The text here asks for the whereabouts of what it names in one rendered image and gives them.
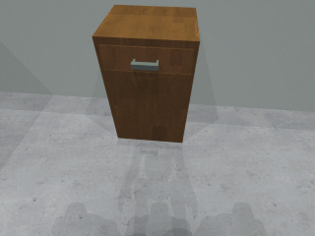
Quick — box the drawer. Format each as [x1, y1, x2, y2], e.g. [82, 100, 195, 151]
[99, 44, 194, 75]

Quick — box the cabinet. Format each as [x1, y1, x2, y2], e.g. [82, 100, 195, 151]
[92, 5, 200, 143]

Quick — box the handle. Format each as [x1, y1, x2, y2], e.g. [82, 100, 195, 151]
[130, 59, 158, 71]

